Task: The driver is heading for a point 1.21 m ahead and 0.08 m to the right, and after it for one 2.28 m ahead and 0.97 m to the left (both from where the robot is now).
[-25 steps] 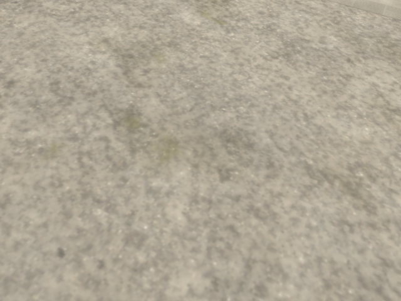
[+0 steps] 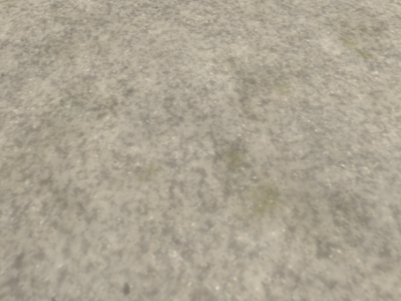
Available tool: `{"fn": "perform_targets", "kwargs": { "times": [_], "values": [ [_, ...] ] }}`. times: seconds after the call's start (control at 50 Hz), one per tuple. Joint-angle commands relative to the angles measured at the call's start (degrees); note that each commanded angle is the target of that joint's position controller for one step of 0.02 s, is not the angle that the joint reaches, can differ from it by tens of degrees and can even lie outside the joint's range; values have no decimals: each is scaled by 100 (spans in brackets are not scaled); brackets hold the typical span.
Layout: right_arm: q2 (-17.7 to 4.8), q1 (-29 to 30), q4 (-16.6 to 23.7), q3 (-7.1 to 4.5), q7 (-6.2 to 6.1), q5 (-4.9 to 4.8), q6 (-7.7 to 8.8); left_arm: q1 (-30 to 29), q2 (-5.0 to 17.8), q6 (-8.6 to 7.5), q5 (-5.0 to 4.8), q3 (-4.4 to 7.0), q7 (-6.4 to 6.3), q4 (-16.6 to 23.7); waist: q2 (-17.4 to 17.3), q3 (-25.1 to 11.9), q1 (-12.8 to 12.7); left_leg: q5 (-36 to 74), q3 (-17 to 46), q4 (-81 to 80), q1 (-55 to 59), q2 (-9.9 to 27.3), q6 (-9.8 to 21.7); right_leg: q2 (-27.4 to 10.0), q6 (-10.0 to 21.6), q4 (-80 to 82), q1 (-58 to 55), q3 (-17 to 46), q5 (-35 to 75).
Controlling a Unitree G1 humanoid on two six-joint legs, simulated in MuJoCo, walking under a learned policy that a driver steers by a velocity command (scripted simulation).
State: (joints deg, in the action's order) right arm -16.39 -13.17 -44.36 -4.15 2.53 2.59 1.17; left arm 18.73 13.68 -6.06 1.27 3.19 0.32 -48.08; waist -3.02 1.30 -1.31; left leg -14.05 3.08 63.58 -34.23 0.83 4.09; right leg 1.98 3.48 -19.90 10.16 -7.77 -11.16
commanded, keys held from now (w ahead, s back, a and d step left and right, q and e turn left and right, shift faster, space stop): w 1.00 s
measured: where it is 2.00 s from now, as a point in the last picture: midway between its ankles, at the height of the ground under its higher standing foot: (212, 167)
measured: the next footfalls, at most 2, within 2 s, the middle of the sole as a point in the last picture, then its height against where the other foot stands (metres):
left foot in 0.26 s outside the picture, level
right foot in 0.80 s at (237, 265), level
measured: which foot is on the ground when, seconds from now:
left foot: up 0.00-0.24, down 0.26-0.82, up 0.84-1.00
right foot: down 0.00-0.28, up 0.30-0.78, down 0.80-1.00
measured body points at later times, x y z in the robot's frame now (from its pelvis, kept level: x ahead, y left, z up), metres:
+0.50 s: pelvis +0.27 +0.05 +0.00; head +0.29 +0.07 +0.45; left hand +0.33 +0.31 -0.14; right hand +0.31 -0.21 -0.13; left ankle +0.25 +0.12 -0.74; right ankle +0.30 -0.09 -0.67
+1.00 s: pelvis +0.54 +0.00 +0.00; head +0.56 -0.01 +0.45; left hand +0.57 +0.26 -0.13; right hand +0.61 -0.24 -0.15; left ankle +0.52 +0.15 -0.66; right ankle +0.57 -0.05 -0.74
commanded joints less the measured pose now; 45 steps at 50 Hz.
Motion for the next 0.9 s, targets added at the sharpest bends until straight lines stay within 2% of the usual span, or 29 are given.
{"fn": "perform_targets", "kwargs": {
  "times": [0.02,0.1,0.14,0.2,0.22,0.24,0.26,0.28,0.3,0.32,0.34,0.36,0.4,0.42,0.46,0.5,0.56,0.62,0.68,0.72,0.74,0.76,0.78,0.8,0.82,0.84,0.86,0.88,0.9],
  "values": [
    [57,-11,326,79,67,4,25,157,411,-147,1,39,55,133,666,108,177,573,222,-489,-536,172,-65,-1573,747,1239,-160,1135,1127],
    [187,957,571,228,141,-26,101,394,520,-101,-58,30,64,-55,695,207,8,1299,-438,-2070,59,159,-114,-1301,588,1213,-54,486,1671],
    [166,1321,662,261,143,-44,121,685,645,-59,-61,43,44,-203,712,258,-116,1207,-650,-2488,241,165,-74,-1421,600,1162,-318,521,1812],
    [52,1486,709,250,67,-18,153,979,770,55,-37,53,3,-425,755,298,-139,542,-799,-2971,384,35,107,-1641,598,748,-1006,573,2577],
    [15,1325,649,232,33,2,176,1006,810,96,-39,54,-14,-483,807,201,-47,302,-872,-3149,709,-109,201,-1644,566,379,-1151,513,3293],
    [-36,822,470,192,-7,26,220,1014,842,137,-56,51,-26,-540,790,-69,198,303,-946,-3478,1396,-301,317,-1565,500,-313,-1189,387,3997],
    [-208,-84,128,108,-67,89,289,1033,780,166,-82,18,-38,-563,627,-602,559,453,-890,-3696,2651,-365,477,-1351,381,-1368,-807,174,3949],
    [-637,-1163,-99,-25,-148,199,331,880,602,155,-98,-53,-39,-343,156,-1333,1006,-147,395,-3775,4166,806,781,-1142,247,-2952,344,17,2165],
    [-1179,-1412,-170,-157,-216,140,299,1311,5,143,-215,-174,29,-114,-1235,-1886,758,-272,3181,-4393,5569,2432,1518,-129,6,-4917,2489,-56,-1818],
    [-974,-1324,-175,-151,-235,-98,246,824,685,176,-81,23,-25,-169,-333,-1547,853,88,3221,-4575,5196,2229,1437,-303,72,-5356,3029,742,-1742],
    [-708,-882,-213,-68,-227,-138,263,404,626,143,-103,32,0,-21,-189,-831,608,677,2288,-4626,4548,1943,1263,-529,123,-5250,3153,860,-1206],
    [-420,-577,-215,0,-193,-137,302,290,502,117,-107,-1,18,-33,16,-489,411,1240,1711,-4816,3855,1673,1081,-676,106,-4911,2899,866,-861],
    [-107,-285,-270,80,-198,-171,367,466,341,258,23,-13,65,-180,-75,-217,58,1543,969,-5138,3035,1235,799,-817,-17,-4461,2328,848,-651],
    [-63,-341,-327,95,-200,-172,408,513,262,327,57,-13,102,-224,-90,-204,1,1731,816,-5242,2869,1165,799,-786,-64,-4393,2173,804,-587],
    [-150,-553,-500,72,-208,-221,475,316,206,398,92,-1,163,-171,-45,-61,-69,1951,579,-5443,2768,1085,856,-800,-147,-4219,2319,731,-331],
    [-192,-762,-646,61,-213,-227,490,-194,198,421,105,-2,190,-19,-43,159,-10,1890,398,-5636,2749,1031,875,-884,-228,-3875,2671,678,119],
    [-163,-1007,-812,85,-204,-215,479,-944,176,409,66,-40,195,203,-35,342,128,2055,130,-5701,2831,897,819,-880,-287,-2985,2836,577,750],
    [-266,-1290,-976,79,-216,-197,488,-1541,145,391,27,-98,194,362,-53,415,290,2263,-26,-5692,3026,912,762,-737,-225,-2163,2612,437,1134],
    [-341,-1536,-1157,74,-264,-161,464,-1931,249,375,20,-90,173,503,-60,531,376,2417,-9,-5582,3525,1108,735,-644,-59,-1706,2593,408,1029],
    [-400,-1545,-1249,62,-306,-134,439,-1973,309,342,30,-67,157,548,-35,561,327,2842,-19,-5343,3857,1232,695,-555,101,-1474,2476,372,661],
    [-439,-1473,-1274,55,-323,-124,431,-1828,332,315,31,-48,139,515,-47,494,231,3404,-86,-5084,3931,1238,635,-445,196,-1340,2172,312,430],
    [-497,-1387,-1295,42,-335,-112,424,-1465,385,285,33,-8,105,403,-80,298,56,4211,-168,-4610,3940,1200,555,-261,293,-1225,1617,226,206],
    [-535,-1291,-1317,34,-334,-117,396,-697,453,237,50,52,60,142,15,-93,-292,4717,-331,-3677,3832,1032,461,-41,408,-912,693,109,245],
    [-438,-1304,-1289,73,-329,-126,390,350,702,173,130,159,-3,-209,216,-717,-648,4030,-513,-2368,3113,751,353,-279,597,-853,-748,410,221],
    [16,-1647,-1092,188,-290,-299,393,1134,1319,136,261,314,-59,-305,1184,-1533,-691,1587,-858,-258,1399,108,118,-1916,1074,-568,-2394,2639,-651],
    [-28,-1923,-1154,129,-260,-297,410,1046,1431,218,84,347,4,-346,1823,-1933,-486,-1574,-309,1032,264,-646,79,-2620,1516,431,-2779,4861,-682],
    [-303,-1455,-1086,52,-269,-199,388,365,1170,252,-49,293,22,-260,1078,-1049,-234,-1136,77,1305,-185,-185,153,-2392,1358,502,-2055,4125,-989],
    [-255,-1000,-987,66,-234,-175,414,-105,744,224,-71,187,41,-179,576,-411,-142,-621,24,1057,-191,60,165,-2185,1227,638,-1224,3338,-784],
    [-107,-836,-974,83,-217,-177,408,-323,497,186,-45,116,48,-198,442,-87,30,-317,-23,658,21,277,162,-1894,1010,844,-642,2756,-363]
  ]
}}
Velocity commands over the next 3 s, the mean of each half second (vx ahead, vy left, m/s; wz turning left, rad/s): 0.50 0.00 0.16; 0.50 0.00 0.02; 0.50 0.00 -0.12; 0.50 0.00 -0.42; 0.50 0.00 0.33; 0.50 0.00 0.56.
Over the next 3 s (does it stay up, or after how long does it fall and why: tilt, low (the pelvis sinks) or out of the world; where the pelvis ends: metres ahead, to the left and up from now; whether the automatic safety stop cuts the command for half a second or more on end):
stays up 1.61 -0.07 -0.02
